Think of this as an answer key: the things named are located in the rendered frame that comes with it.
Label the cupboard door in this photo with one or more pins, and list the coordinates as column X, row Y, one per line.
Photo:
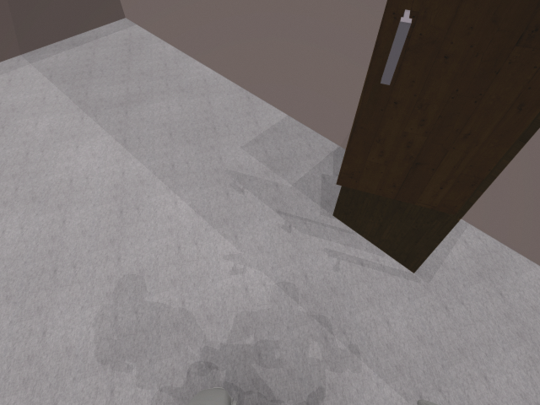
column 466, row 86

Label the handle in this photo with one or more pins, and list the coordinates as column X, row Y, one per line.
column 396, row 48

